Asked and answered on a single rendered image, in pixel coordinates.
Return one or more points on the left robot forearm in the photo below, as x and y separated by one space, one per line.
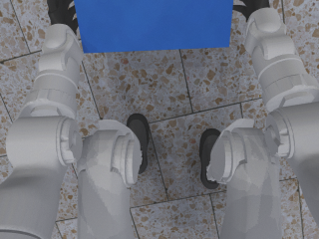
56 83

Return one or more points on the right robot hand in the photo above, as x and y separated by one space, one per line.
250 6

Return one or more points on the robot right upper arm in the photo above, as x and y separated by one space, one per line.
292 132

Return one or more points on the right robot foot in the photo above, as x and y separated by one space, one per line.
207 141

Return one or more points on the carton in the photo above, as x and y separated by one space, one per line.
108 26

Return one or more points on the right robot forearm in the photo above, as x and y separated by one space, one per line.
277 64

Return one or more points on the left robot hand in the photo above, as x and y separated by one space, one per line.
60 14

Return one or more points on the robot left upper arm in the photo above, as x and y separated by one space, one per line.
40 150

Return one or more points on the left robot thigh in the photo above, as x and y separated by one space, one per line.
112 166

